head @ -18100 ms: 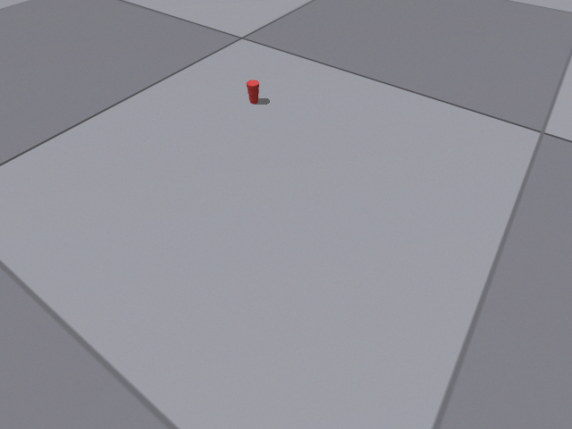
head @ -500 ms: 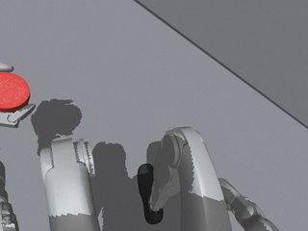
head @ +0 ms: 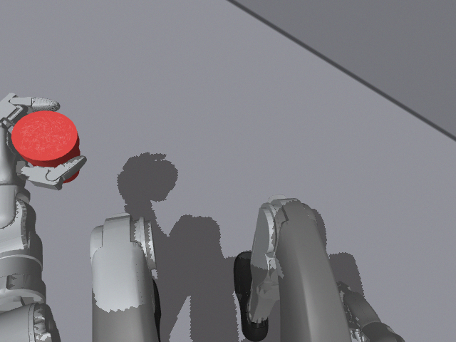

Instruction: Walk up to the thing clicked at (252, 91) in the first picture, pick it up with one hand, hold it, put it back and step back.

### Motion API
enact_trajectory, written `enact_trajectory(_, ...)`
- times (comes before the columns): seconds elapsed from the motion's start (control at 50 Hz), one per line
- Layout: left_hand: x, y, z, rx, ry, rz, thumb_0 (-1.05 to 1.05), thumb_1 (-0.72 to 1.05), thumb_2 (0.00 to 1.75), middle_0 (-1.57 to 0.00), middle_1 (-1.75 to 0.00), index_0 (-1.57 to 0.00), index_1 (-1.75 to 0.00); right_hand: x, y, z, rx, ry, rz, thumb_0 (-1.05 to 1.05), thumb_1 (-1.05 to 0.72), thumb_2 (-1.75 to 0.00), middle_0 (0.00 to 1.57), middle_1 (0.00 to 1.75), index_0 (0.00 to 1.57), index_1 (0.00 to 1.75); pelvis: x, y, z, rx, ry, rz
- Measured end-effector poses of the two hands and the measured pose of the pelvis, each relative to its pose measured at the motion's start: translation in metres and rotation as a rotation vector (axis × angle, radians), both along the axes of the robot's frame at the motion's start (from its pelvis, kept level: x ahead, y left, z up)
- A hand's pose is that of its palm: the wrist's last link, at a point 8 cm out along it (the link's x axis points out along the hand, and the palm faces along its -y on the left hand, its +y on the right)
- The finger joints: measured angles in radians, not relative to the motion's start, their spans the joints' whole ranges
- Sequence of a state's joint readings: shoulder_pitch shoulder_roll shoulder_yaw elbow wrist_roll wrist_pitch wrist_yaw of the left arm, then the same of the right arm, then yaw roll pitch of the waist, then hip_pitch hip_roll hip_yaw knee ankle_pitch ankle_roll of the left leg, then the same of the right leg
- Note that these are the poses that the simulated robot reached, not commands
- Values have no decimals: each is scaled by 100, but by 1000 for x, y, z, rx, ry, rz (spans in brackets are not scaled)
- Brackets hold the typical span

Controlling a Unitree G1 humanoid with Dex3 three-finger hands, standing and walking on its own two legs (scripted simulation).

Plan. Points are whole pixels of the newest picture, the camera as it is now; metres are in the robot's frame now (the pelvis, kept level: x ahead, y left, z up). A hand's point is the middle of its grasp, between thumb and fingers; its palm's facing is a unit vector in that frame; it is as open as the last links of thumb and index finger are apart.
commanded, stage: settle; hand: left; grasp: from the side
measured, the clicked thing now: (55, 154) +0.43 +0.26 -0.09
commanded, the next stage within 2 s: lift in 0.74 s
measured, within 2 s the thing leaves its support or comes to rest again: neither
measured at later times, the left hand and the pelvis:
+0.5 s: hand (48, 135) +0.43 +0.24 -0.01, palm faces +0.17 -0.98 -0.05, open 10.5 cm; pelvis +0.00 -0.01 +0.03, yaw +2 degrees
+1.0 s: hand (46, 128) +0.43 +0.24 +0.01, palm faces +0.17 -0.98 -0.05, open 10.5 cm; pelvis +0.00 -0.01 +0.04, yaw +3 degrees
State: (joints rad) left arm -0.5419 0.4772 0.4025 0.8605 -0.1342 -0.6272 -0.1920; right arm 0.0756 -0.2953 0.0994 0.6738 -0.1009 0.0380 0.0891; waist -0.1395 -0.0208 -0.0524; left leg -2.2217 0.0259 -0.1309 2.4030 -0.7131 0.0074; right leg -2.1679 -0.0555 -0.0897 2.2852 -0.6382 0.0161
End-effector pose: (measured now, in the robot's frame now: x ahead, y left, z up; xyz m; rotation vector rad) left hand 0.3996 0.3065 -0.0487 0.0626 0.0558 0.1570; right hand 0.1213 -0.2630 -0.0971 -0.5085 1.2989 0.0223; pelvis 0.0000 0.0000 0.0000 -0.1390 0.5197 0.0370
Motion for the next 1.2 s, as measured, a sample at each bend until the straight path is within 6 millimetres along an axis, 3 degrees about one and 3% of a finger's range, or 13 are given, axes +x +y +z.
enact_trajectory(0.4,0,-12,35,-13,1,7,2,-38,104,-78,-97,-68,-98,18,-8,14,16,-69,-19,0,-92,-91,20,30,20,30,3,-6,23,40,36,13)
enact_trajectory(0.94,1,-15,55,-20,12,20,2,-40,107,-78,-99,-68,-99,3,-3,24,41,-57,-52,0,-92,-91,20,30,20,30,2,-5,39,55,48,21)
enact_trajectory(1.2,-5,-18,88,-25,3,-9,2,-41,107,-78,-100,-68,-100,12,-3,44,52,-99,-81,0,-94,-91,20,30,20,30,5,-5,60,61,57,24)
